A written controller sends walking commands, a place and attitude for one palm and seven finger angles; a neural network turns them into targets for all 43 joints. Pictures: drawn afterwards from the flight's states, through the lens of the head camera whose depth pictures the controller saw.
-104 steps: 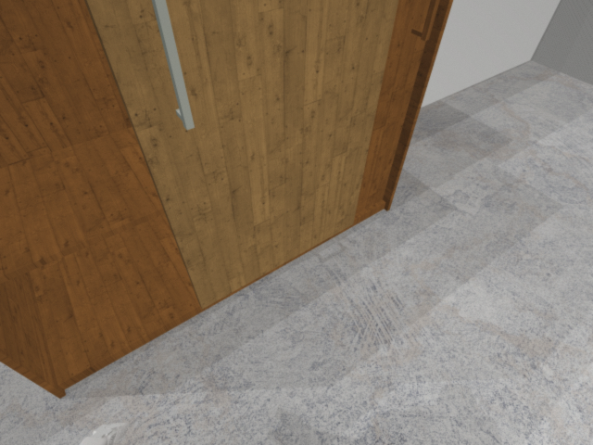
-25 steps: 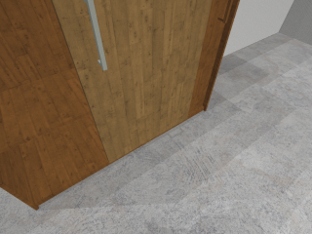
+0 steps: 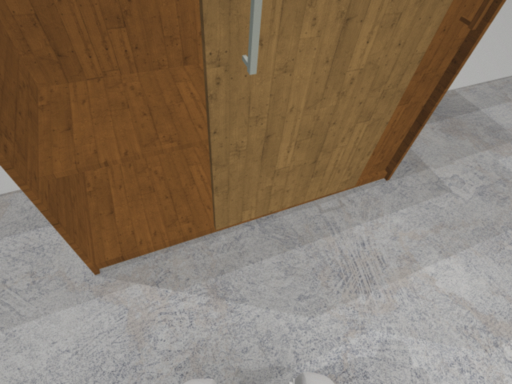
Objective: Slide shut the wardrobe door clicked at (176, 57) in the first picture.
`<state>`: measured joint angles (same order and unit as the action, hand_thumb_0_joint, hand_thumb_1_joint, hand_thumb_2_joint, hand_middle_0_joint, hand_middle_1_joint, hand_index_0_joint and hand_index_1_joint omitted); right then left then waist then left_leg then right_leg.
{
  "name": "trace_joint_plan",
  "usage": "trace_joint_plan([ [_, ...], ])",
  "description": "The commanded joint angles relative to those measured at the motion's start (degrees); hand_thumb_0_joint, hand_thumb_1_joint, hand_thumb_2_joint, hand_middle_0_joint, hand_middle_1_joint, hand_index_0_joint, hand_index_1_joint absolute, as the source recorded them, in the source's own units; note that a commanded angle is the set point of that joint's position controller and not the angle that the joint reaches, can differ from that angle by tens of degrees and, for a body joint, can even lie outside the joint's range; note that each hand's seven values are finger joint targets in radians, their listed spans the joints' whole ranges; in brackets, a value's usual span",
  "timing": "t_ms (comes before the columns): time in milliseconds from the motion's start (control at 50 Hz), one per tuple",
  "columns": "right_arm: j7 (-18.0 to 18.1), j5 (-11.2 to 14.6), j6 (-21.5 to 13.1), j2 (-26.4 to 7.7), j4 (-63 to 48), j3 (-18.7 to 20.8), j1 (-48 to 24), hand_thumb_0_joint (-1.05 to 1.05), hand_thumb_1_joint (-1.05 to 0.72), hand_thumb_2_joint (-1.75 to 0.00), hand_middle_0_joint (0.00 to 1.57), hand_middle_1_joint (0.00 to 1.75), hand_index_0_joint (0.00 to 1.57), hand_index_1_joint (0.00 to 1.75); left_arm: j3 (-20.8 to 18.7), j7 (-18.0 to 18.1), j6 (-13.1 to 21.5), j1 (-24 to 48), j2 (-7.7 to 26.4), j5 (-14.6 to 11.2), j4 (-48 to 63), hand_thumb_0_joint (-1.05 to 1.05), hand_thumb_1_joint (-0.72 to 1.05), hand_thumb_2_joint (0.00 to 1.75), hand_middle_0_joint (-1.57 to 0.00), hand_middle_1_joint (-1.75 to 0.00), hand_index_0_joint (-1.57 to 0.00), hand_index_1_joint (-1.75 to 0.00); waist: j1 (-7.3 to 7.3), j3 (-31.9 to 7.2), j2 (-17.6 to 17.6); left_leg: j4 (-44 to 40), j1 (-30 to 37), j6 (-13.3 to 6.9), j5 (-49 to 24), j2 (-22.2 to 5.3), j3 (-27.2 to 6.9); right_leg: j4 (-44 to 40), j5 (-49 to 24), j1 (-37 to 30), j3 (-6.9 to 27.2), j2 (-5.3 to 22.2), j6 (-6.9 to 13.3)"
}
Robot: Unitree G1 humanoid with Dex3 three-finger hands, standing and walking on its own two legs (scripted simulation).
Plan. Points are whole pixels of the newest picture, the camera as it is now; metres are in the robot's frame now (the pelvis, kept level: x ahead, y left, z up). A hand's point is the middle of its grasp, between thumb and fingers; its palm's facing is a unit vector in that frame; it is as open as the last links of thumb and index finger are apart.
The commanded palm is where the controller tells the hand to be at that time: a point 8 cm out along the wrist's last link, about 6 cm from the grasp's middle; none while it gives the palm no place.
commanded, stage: turn to face it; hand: right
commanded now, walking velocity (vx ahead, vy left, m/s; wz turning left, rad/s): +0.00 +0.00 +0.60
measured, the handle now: (251, 12) +0.77 +0.04 +0.19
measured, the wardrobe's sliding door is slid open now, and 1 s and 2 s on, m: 0.48 0.48 0.48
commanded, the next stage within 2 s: take the last steps up to it in 0.58 s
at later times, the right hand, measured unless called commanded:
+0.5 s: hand out of the picture +0.11 -0.25 -0.15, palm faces -0.19 +0.95 -0.23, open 7.4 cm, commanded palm none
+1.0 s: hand out of the picture +0.12 -0.18 -0.14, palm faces -0.34 +0.91 -0.23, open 7.2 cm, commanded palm none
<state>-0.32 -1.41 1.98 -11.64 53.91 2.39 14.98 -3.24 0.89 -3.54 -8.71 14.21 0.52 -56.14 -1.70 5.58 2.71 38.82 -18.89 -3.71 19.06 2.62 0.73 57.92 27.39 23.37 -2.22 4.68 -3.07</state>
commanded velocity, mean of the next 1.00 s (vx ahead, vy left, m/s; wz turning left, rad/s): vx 0.10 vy -0.02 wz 0.26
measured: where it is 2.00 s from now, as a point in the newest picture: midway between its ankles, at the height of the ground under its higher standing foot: (246, 367)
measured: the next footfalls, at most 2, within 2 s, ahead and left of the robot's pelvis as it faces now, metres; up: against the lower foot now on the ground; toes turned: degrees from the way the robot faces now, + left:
right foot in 0.40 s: +0.04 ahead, -0.15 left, +0.00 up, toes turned +13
left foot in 0.86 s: -0.05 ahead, +0.06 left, +0.00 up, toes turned +27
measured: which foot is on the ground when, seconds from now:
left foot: down 0.00-0.42, up 0.44-0.84, down 0.86-1.00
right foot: up 0.00-0.38, down 0.40-0.86, up 0.88-1.00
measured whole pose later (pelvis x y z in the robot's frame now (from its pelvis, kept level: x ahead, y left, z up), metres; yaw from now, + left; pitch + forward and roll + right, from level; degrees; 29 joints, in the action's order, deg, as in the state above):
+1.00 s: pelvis +0.02 -0.03 +0.02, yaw +24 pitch +0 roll +0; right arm 0.8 -1.3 -2.6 -8.9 58.0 2.4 17.6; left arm -2.8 -0.7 -1.8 -22.5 11.8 1.8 -63.6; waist 0.9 -1.4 2.1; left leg 23.5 -4.2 -1.5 19.2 0.1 3.9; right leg 57.6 21.1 25.6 -4.6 4.7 -1.3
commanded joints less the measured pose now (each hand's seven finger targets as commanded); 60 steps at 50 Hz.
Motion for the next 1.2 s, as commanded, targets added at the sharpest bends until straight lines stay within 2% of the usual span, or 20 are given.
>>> trace_joint_plan([
  [0,1.36,0.41,-1.54,-11.83,-5.07,3.52,-0.45,0.0,-0.9,-0.9,0.2,0.3,0.2,0.3,-1.54,0.37,2.39,2.81,5.76,0.48,6.02,0.0,0.9,0.9,-0.2,-0.3,-0.2,-0.3,0.39,-5.73,-9.15,-21.45,6.31,-7.0,-16.89,-16.21,-24.22,7.72,-5.53,8.29,4.08,1.08,-0.72],
  [100,0.95,0.35,-1.63,-12.01,-4.22,3.79,2.51,0.0,-0.9,-0.9,0.2,0.3,0.2,0.3,-1.4,0.47,2.14,2.12,3.98,0.36,5.92,0.0,0.9,0.9,-0.2,-0.3,-0.2,-0.3,-0.08,-8.92,-7.4,-19.92,11.61,-6.13,-20.57,-13.08,-22.44,1.91,-7.02,8.03,2.99,-0.99,-1.45],
  [240,1.1,-0.11,-0.87,-12.47,-4.76,4.37,2.22,0.0,-0.9,-0.9,0.2,0.3,0.2,0.3,-1.13,0.95,2.79,3.37,3.95,-0.1,7.83,0.0,0.9,0.9,-0.2,-0.3,-0.2,-0.3,-1.08,-9.67,-10.17,-19.6,10.51,-7.63,-20.25,-12.9,-27.73,-10.92,-3.03,2.81,3.29,-2.56,-0.62],
  [340,0.99,0.22,-0.3,-13.14,-6.05,4.48,-2.24,0.0,-0.9,-0.9,0.2,0.3,0.2,0.3,-1.12,1.47,3.73,-4.94,3.86,-0.71,6.25,0.0,0.9,0.9,-0.2,-0.3,-0.2,-0.3,2.58,-11.23,-10.9,-16.61,3.05,-3.62,-20.21,-9.56,-27.79,-30.18,-10.47,-12.45,2.07,-4.75,1.18],
  [360,0.88,0.48,-0.23,-11.86,-6.68,4.21,-3.44,0.0,-0.9,-0.9,0.2,0.3,0.2,0.3,-1.29,1.75,4.19,-8.02,5.12,-0.7,5.65,0.0,0.9,0.9,-0.2,-0.3,-0.2,-0.3,4.26,-11.96,-8.41,-13.6,-2.28,-1.25,-15.29,-6.75,-25.04,-35.56,-12.96,-19.82,3.82,-2.34,2.14],
  [400,0.21,0.64,-0.18,-6.92,-8.33,3.34,-2.86,0.0,-0.9,-0.9,0.2,0.3,0.2,0.3,-2.66,1.63,4.1,-6.89,13.09,0.15,7.51,0.0,0.9,0.9,-0.2,-0.3,-0.2,-0.3,3.55,-7.95,14.7,7.74,-18.42,4.81,11.98,4.25,-8.04,-46.51,-11.22,-21.64,26.9,19.83,9.5],
  [420,0.16,-0.05,-0.05,-8.85,-8.31,4.01,-3.91,0.0,-0.9,-0.9,0.2,0.3,0.2,0.3,-2.17,1.55,3.81,-4.73,12.63,0.6,8.81,0.0,0.9,0.9,-0.2,-0.3,-0.2,-0.3,3.27,-5.26,9.04,17.52,-16.57,5.88,11.56,0.51,-7.59,-46.78,-11.89,-13.45,26.98,22.64,13.11],
  [460,-0.41,-0.73,0.75,-9.46,-5.16,4.77,-0.81,0.0,-0.9,-0.9,0.2,0.3,0.2,0.3,-0.46,1.86,4.03,0.63,7.03,0.87,9.29,0.0,0.9,0.9,-0.2,-0.3,-0.2,-0.3,-0.15,-2.07,6.04,27.06,-12.79,6.64,3.94,-0.34,-6.96,-46.02,-13.73,-6.15,15.57,13.79,10.63],
  [520,-0.97,-0.3,0.9,-6.81,-4.09,3.76,0.54,0.0,-0.9,-0.9,0.2,0.3,0.2,0.3,0.12,1.86,4.52,-1.06,5.86,0.93,8.4,0.0,0.9,0.9,-0.2,-0.3,-0.2,-0.3,-0.29,-2.82,5.22,29.52,-13.78,7.11,-0.16,-1.2,-4.2,-43.43,-22.35,-9.51,6.64,8.94,9.61],
  [660,-0.65,0.27,0.85,-4.27,-5.12,1.72,-5.72,0.0,-0.9,-0.9,0.2,0.3,0.2,0.3,-0.8,1.71,4.33,-10.5,7.05,1.05,3.19,0.0,0.9,0.9,-0.2,-0.3,-0.2,-0.3,4.08,-5.33,7.65,9.1,-8.34,7.0,5.36,-3.87,0.85,-38.88,-37.09,-18.97,4.99,12.01,12.6],
  [720,-0.86,0.17,0.08,-3.04,-4.5,1.08,-6.0,0.0,-0.9,-0.9,0.2,0.3,0.2,0.3,-1.04,1.22,4.19,-13.09,7.82,1.4,1.02,0.0,0.9,0.9,-0.2,-0.3,-0.2,-0.3,4.89,-6.38,8.46,1.82,-2.27,5.34,8.09,-2.81,3.25,-40.28,-22.52,-16.97,6.38,12.8,12.45],
  [780,-0.94,-0.08,-1.18,-2.66,-1.61,1.23,-0.22,0.0,-0.9,-0.9,0.2,0.3,0.2,0.3,-0.81,0.69,4.22,-12.09,6.99,1.13,-0.46,0.0,0.9,0.9,-0.2,-0.3,-0.2,-0.3,1.57,-6.68,5.06,-12.61,10.44,3.95,-0.92,-1.98,4.97,-36.66,-6.93,-9.87,4.26,10.15,9.33],
  [800,-0.5,-0.24,-2.06,-4.83,-0.11,1.56,2.37,0.0,-0.9,-0.9,0.2,0.3,0.2,0.3,-0.4,0.23,4.41,-12.77,4.65,0.64,-1.1,0.0,0.9,0.9,-0.2,-0.3,-0.2,-0.3,0.45,-7.67,-0.76,-18.49,19.89,2.55,-2.24,-4.97,0.98,-30.45,-3.85,-3.1,1.67,7.29,7.03],
  [820,0.27,-0.51,-3.07,-9.36,1.84,2.34,7.67,0.0,-0.9,-0.9,0.2,0.3,0.2,0.3,0.74,-0.03,4.75,-12.58,0.55,0.0,-0.25,0.0,0.9,0.9,-0.2,-0.3,-0.2,-0.3,-1.77,-9.23,-14.68,-24.37,30.55,-1.46,4.51,-17.95,-14.71,-16.62,3.75,9.58,-5.9,1.62,3.49],
  [840,0.88,0.3,-3.06,-12.88,3.21,2.86,12.15,0.0,-0.9,-0.9,0.2,0.3,0.2,0.3,0.7,-0.28,4.82,-7.28,1.66,0.92,2.13,0.0,0.9,0.9,-0.2,-0.3,-0.2,-0.3,-4.21,-5.77,-18.88,-28.67,27.32,-6.68,7.46,-26.39,-27.08,-7.32,9.3,17.49,-4.25,-0.53,2.16],
  [860,1.23,0.44,-3.08,-11.86,3.55,2.61,12.33,0.0,-0.9,-0.9,0.2,0.3,0.2,0.3,0.07,-0.7,4.69,-4.78,3.12,1.49,2.67,0.0,0.9,0.9,-0.2,-0.3,-0.2,-0.3,-4.06,-2.72,-11.71,-30.23,23.0,-8.58,11.84,-26.64,-25.2,-2.62,4.82,18.89,-0.35,0.63,2.51],
  [880,1.44,0.41,-3.96,-10.04,4.11,2.76,10.6,0.0,-0.9,-0.9,0.2,0.3,0.2,0.3,0.05,-1.02,4.78,-4.07,2.25,1.53,2.04,0.0,0.9,0.9,-0.2,-0.3,-0.2,-0.3,-3.2,-0.48,-15.93,-30.74,21.65,-7.72,7.6,-23.56,-24.32,-0.05,-1.08,19.9,0.45,1.39,2.71],
  [960,1.53,0.23,-5.5,-4.42,4.22,1.33,7.74,0.0,-0.9,-0.9,0.2,0.3,0.2,0.3,-0.28,-1.72,4.35,-8.18,-0.3,1.44,-1.4,0.0,0.9,0.9,-0.2,-0.3,-0.2,-0.3,1.07,3.74,-7.0,-29.1,15.3,-5.37,-10.3,-19.36,-9.93,2.1,-10.72,16.65,-0.7,2.59,1.07],
  [1100,1.99,-0.1,-6.75,-5.05,7.52,0.97,12.03,0.0,-0.9,-0.9,0.2,0.3,0.2,0.3,-0.4,-2.99,4.12,-2.74,-1.2,0.75,1.27,0.0,0.9,0.9,-0.2,-0.3,-0.2,-0.3,0.66,4.55,-10.95,-29.09,16.72,-3.85,-22.4,-18.28,-3.6,-5.0,-18.32,16.78,-2.78,2.35,1.14],
  [1180,2.4,-0.48,-6.53,-6.2,8.56,1.25,12.19,0.0,-0.9,-0.9,0.2,0.3,0.2,0.3,0.12,-3.51,4.9,1.27,-1.86,0.41,3.21,0.0,0.9,0.9,-0.2,-0.3,-0.2,-0.3,0.58,4.97,-11.25,-26.38,15.1,-2.38,-27.98,-18.59,-1.48,-15.38,-16.83,8.86,-4.1,1.07,3.06],
])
